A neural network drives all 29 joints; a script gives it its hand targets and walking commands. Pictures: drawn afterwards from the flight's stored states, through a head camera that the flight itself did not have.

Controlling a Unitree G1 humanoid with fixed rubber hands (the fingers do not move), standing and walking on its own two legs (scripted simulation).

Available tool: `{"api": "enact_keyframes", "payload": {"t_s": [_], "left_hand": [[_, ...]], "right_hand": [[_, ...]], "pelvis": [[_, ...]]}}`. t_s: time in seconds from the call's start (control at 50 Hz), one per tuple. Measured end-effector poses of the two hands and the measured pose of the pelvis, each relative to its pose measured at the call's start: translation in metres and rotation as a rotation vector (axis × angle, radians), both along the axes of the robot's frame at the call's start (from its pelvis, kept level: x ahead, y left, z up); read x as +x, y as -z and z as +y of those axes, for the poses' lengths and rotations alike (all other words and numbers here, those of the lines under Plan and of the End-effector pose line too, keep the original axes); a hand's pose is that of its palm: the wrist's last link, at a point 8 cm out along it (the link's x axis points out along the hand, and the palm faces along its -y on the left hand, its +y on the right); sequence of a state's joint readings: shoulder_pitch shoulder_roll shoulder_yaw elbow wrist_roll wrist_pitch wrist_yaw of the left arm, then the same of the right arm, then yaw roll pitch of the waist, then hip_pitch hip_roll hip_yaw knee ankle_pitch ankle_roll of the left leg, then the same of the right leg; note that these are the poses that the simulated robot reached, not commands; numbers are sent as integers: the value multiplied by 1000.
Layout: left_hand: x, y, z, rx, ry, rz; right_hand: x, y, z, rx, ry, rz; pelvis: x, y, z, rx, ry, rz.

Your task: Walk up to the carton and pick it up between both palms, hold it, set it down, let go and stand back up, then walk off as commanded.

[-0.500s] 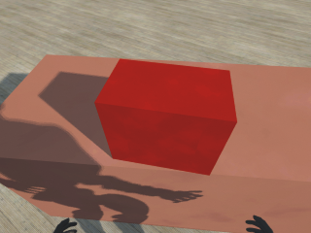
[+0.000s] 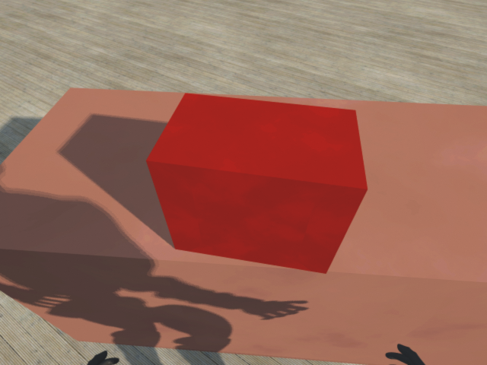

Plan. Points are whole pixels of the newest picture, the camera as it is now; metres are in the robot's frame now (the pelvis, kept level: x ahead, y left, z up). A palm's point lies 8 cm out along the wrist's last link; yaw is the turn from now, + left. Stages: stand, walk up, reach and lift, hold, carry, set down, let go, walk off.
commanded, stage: stand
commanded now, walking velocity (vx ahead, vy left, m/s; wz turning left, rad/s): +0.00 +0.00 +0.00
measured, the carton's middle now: (257, 185) +0.40 +0.00 +0.07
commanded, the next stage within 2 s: walk off in 0.06 s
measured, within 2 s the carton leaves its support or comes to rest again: neither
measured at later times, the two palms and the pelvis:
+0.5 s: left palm out of the picture +0.03 +0.26 -0.11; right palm out of the picture +0.06 -0.30 -0.13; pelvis -0.05 -0.02 -0.02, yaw +0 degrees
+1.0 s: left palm out of the picture -0.10 +0.27 -0.10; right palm out of the picture -0.13 -0.34 -0.16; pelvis -0.18 -0.02 -0.03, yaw +0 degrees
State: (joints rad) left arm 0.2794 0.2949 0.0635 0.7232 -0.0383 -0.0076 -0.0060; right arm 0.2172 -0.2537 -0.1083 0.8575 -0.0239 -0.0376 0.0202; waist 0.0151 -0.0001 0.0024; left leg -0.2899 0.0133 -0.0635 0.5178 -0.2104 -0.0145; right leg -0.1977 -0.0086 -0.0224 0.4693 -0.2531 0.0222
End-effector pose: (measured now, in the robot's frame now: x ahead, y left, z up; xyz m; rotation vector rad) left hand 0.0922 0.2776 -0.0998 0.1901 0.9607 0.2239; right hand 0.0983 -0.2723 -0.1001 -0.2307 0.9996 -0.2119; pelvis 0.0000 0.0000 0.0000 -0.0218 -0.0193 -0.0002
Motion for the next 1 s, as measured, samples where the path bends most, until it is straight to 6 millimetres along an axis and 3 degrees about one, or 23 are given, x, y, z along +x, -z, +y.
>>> {"api": "enact_keyframes", "payload": {"t_s": [0.34,0.5,0.58,0.66,0.8,1.0], "left_hand": [[-17,7,0,5,-1,22],[-59,13,-16,41,-29,32],[-96,21,-31,73,-36,72],[-131,9,-31,115,-72,86],[-163,-11,-24,178,-70,104],[-196,-2,-5,164,-28,68]], "right_hand": [[-12,4,-3,-3,14,10],[-34,26,-27,15,-1,6],[-46,47,-49,18,-15,11],[-71,56,-64,5,-24,42],[-131,59,-80,-10,-6,121],[-233,64,-67,-34,42,199]], "pelvis": [[-13,4,0,0,-1,-33],[-46,20,-22,39,-5,-98],[-75,34,-40,57,4,-123],[-95,33,-47,67,6,-158],[-130,24,-45,64,5,-138],[-184,31,-22,33,3,-150]]}}
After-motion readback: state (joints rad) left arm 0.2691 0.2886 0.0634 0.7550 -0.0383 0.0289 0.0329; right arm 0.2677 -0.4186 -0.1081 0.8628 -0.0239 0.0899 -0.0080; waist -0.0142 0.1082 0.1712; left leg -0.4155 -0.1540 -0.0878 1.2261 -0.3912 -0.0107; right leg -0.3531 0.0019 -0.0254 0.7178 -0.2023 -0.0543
